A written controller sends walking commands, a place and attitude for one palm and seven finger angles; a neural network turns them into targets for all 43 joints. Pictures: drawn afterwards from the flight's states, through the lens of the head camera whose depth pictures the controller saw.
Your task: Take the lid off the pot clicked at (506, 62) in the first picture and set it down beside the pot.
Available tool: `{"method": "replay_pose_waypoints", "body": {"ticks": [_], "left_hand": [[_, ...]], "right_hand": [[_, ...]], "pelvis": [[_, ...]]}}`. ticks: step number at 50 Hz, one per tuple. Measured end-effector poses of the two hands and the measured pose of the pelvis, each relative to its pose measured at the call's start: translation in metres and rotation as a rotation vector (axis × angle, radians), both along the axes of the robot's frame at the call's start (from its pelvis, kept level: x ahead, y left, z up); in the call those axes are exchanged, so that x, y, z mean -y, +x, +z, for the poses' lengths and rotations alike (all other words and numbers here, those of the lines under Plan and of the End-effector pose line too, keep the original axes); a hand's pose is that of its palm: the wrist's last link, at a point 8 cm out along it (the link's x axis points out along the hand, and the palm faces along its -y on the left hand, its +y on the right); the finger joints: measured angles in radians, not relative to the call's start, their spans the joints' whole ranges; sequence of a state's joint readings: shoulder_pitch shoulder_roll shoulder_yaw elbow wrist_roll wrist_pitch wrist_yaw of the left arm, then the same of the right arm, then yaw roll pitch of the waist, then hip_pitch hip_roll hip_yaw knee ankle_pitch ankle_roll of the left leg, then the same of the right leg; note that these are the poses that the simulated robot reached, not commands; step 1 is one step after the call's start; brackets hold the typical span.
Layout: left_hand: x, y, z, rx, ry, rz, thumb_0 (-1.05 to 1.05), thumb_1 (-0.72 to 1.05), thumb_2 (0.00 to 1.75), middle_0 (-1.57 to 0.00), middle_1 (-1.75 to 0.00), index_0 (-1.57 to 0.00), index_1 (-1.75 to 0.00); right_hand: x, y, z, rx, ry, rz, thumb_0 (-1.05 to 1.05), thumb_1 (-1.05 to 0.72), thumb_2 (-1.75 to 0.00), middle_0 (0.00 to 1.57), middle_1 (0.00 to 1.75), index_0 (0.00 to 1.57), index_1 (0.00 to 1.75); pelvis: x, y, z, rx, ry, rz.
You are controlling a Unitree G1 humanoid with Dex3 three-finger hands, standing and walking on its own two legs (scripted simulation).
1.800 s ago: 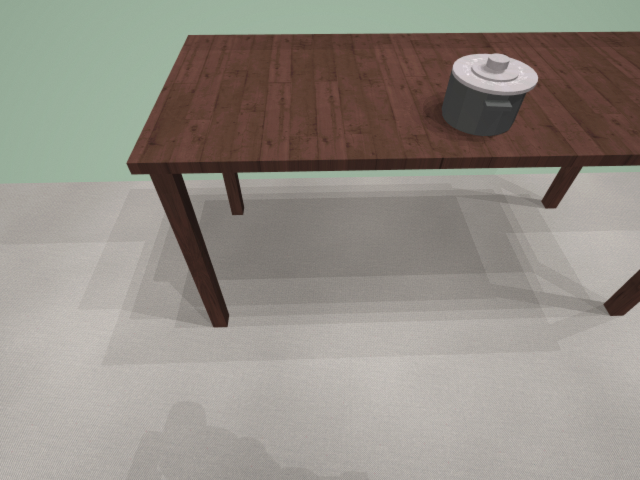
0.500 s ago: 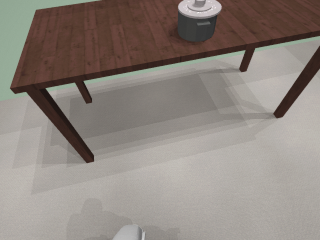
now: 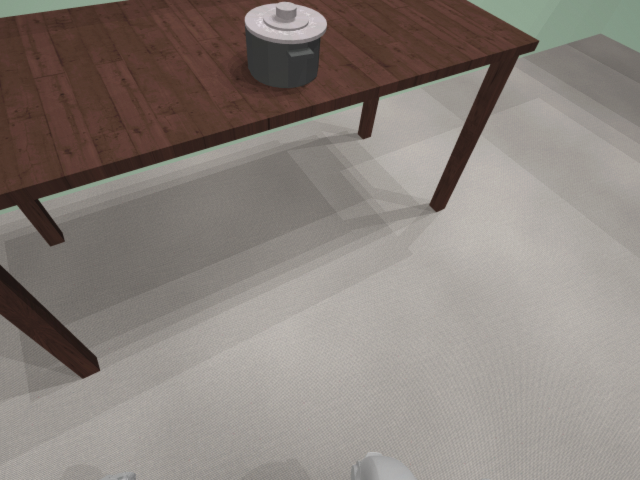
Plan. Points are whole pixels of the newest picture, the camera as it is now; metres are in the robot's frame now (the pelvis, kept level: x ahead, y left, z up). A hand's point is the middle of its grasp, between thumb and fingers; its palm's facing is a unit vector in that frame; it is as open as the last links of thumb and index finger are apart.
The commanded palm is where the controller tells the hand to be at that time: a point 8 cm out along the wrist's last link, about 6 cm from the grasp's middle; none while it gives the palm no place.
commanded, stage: walk to a spot facing it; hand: left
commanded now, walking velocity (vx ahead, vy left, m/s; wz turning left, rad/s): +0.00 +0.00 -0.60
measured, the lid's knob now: (286, 10) +0.97 +0.17 +0.11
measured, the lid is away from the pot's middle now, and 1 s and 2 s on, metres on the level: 0.01 0.01 0.01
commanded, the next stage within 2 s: turn to face it in 1.72 s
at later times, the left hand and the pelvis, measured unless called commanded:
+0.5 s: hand (221, 449) +0.18 +0.15 -0.18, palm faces -0.32 -0.93 -0.20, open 7.4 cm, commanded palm none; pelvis +0.03 -0.01 -0.02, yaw -19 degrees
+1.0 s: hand (370, 341) +0.37 -0.07 -0.18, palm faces -0.62 -0.76 -0.18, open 7.4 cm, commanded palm none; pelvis +0.14 -0.13 -0.03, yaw -36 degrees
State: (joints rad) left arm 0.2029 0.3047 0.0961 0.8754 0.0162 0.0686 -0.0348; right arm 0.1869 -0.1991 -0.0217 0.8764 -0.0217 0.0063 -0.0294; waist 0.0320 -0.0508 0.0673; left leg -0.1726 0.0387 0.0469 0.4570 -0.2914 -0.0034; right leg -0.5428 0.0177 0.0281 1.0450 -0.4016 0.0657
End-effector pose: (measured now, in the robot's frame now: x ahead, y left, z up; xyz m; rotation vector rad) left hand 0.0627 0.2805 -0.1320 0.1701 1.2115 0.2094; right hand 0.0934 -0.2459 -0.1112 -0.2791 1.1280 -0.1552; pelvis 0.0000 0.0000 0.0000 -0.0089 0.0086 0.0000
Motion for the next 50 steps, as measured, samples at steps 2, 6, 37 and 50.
{"method": "replay_pose_waypoints", "body": {"ticks": [2,6,37,50], "left_hand": [[0.005,0.016,0.001,0.0,-0.002,-0.052,0.01,0.91,0.9,-0.19,-0.3,-0.19,-0.3],[0.026,0.051,0.002,0.008,-0.002,-0.161,0.01,0.91,0.9,-0.19,-0.3,-0.19,-0.3],[0.142,0.215,-0.002,0.007,-0.102,-0.587,0.01,0.91,0.9,-0.19,-0.3,-0.19,-0.3],[0.302,0.33,-0.019,0.13,-0.104,-0.786,0.01,0.91,0.9,-0.2,-0.3,-0.2,-0.3]], "right_hand": [[0.005,-0.017,-0.003,-0.017,0.005,-0.047,0.01,-0.9,-0.9,0.2,0.3,0.2,0.3],[0.021,-0.056,-0.015,-0.061,0.02,-0.151,0.01,-0.9,-0.9,0.2,0.3,0.2,0.3],[-0.032,-0.168,-0.006,-0.253,0.111,-0.643,0.01,-0.9,-0.9,0.2,0.3,0.2,0.3],[0.018,-0.151,-0.049,-0.367,0.232,-0.856,0.01,-0.9,-0.9,0.2,0.3,0.2,0.3]], "pelvis": [[0.0,0.0,0.0,0.006,-0.004,-0.035],[0.007,0.002,-0.005,0.01,-0.002,-0.104],[0.032,0.083,0.003,-0.009,-0.01,-0.492],[0.128,0.144,-0.029,0.031,-0.001,-0.633]]}}
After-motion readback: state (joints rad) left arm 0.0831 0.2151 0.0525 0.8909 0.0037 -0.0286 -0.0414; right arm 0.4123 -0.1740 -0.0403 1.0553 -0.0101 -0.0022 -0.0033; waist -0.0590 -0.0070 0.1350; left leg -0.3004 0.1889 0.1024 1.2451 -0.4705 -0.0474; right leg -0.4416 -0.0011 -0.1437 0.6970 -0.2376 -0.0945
